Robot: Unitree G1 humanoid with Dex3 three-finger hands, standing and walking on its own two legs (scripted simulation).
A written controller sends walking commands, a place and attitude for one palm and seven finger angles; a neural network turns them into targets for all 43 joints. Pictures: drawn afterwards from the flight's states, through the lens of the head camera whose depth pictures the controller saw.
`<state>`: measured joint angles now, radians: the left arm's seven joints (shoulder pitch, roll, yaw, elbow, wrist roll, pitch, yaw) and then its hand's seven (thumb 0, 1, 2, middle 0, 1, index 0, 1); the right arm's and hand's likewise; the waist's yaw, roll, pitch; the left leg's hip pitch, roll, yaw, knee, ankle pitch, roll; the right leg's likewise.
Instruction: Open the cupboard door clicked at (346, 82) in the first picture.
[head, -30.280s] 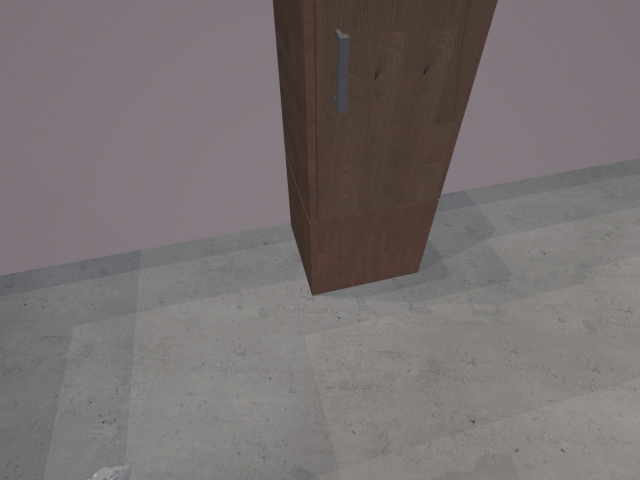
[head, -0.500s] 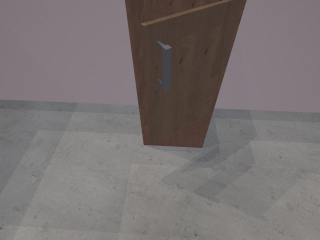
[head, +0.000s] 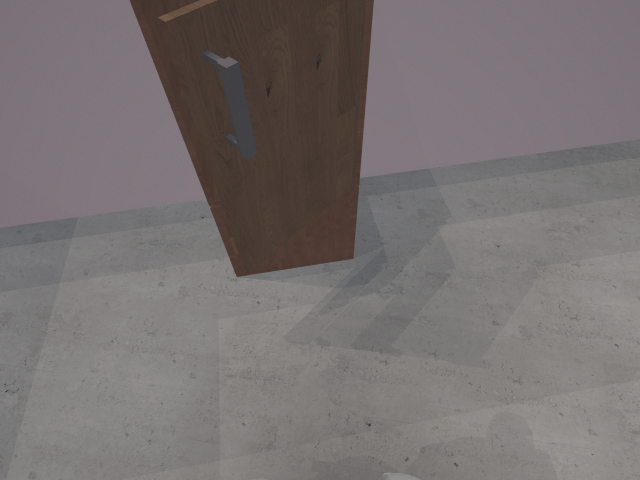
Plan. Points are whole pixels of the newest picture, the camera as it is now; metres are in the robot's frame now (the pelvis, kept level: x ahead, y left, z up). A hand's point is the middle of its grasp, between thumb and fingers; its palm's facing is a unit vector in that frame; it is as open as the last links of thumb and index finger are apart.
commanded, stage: walk to a spot facing it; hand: left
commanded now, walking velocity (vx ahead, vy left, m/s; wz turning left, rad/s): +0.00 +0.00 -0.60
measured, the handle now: (230, 108) +0.60 +0.18 +0.12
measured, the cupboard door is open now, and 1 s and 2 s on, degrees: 37 37 37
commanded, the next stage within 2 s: none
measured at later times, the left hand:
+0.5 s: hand out of the picture +0.11 +0.18 -0.18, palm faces -0.20 -0.96 -0.21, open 7.4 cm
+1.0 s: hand (266, 445) +0.18 +0.10 -0.16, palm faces -0.52 -0.82 -0.24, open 7.4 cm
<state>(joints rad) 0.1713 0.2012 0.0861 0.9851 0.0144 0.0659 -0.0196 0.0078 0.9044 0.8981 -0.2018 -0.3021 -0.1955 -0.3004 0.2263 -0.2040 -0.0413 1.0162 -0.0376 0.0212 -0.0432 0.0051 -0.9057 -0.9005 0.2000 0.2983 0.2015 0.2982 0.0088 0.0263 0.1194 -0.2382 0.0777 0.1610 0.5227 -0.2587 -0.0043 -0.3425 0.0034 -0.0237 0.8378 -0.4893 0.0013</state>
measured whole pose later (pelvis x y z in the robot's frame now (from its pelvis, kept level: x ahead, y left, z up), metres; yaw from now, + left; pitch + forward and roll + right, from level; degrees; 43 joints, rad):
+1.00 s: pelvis +0.01 -0.03 +0.00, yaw -34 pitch +1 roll +1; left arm 0.18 0.22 0.07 0.92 0.02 0.05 0.00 0.01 0.90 0.90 -0.20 -0.30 -0.20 -0.30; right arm 0.14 -0.23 -0.06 0.91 -0.01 0.05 -0.02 0.01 -0.91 -0.90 0.20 0.30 0.20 0.30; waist 0.00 -0.02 0.13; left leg -0.42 0.03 0.03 0.84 -0.43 -0.06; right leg -0.29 0.05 0.12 0.52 -0.25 -0.02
